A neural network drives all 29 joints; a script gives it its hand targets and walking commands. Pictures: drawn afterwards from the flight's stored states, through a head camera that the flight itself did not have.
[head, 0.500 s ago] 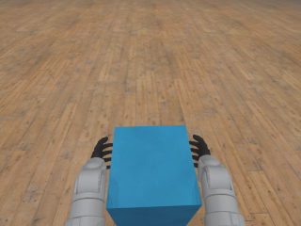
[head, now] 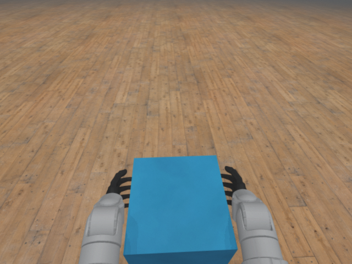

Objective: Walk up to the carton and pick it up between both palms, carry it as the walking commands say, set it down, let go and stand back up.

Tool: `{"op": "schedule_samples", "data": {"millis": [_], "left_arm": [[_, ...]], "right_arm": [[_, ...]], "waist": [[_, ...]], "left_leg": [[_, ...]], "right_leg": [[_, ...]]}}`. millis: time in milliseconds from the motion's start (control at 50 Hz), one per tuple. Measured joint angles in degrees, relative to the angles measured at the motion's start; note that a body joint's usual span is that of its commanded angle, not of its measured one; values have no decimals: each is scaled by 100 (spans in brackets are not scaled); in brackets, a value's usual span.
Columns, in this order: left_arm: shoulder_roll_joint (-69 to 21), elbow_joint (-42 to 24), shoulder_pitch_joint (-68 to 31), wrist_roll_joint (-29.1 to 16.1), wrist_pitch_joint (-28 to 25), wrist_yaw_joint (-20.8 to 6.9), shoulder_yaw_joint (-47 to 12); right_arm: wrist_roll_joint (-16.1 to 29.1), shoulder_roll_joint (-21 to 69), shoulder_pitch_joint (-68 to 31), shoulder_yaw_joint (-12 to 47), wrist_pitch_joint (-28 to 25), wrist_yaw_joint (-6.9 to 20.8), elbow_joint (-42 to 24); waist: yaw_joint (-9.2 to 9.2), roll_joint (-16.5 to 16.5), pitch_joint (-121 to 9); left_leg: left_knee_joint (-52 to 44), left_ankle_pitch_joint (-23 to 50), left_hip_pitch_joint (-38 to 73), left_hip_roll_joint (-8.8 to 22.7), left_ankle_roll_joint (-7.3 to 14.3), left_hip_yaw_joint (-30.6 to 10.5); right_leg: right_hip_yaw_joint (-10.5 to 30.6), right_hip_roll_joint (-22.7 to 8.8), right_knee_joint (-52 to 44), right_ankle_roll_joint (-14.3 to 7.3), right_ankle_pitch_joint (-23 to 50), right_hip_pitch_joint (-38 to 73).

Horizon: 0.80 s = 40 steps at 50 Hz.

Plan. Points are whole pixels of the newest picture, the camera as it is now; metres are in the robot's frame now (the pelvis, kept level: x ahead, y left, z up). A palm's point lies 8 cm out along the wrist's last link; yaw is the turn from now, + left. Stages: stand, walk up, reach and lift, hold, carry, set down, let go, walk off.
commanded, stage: hold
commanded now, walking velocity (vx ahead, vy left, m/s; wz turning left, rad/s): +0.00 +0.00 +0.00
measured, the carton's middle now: (177, 220) +0.27 +0.00 -0.03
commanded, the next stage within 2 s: carry in 0.60 s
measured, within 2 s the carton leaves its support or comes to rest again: neither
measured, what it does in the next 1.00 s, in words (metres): shifts its weight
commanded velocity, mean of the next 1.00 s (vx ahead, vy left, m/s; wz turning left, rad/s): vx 0.12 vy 0.00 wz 0.00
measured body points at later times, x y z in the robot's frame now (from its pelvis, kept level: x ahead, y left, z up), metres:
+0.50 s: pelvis -0.01 +0.00 +0.00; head -0.06 +0.01 +0.45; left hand +0.29 +0.15 +0.04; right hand +0.29 -0.14 +0.04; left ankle +0.03 +0.13 -0.74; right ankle +0.01 -0.13 -0.74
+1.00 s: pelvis +0.08 +0.01 -0.01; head +0.06 +0.01 +0.44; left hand +0.37 +0.15 +0.08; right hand +0.36 -0.14 +0.08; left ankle +0.03 +0.13 -0.74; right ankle +0.08 -0.10 -0.75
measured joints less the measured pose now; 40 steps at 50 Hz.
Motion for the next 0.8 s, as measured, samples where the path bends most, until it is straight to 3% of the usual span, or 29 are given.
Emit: {"op": "schedule_samples", "data": {"millis": [580,640,680,740,800], "left_arm": [[-37,105,-157,58,0,-15,98],[-38,149,-180,44,26,-5,89],[-36,66,-168,-17,73,17,53],[-27,-360,-122,-219,226,106,-100],[-4,-841,-11,-381,453,209,-280]], "right_arm": [[-59,26,-110,-116,-26,30,78],[-29,13,-74,-114,8,11,63],[42,-1,-11,-73,74,-28,-83],[225,-32,114,14,252,-103,-617],[426,-59,251,93,467,-175,-1121]], "waist": [[11,12,42],[24,7,-331],[38,31,-538],[53,64,-704],[28,-36,-848]], "left_leg": [[110,-20,-49,-25,23,10],[407,-182,-563,-29,27,6],[701,-569,-904,-5,45,-11],[1168,-1082,-1326,68,71,35],[1122,-923,-1399,95,96,244]], "right_leg": [[20,-15,89,22,-9,-41],[-13,-14,459,-13,-287,-579],[-54,11,641,-77,-612,-861],[-126,24,683,-84,-444,-1097],[-160,-91,818,-16,-477,-1212]]}}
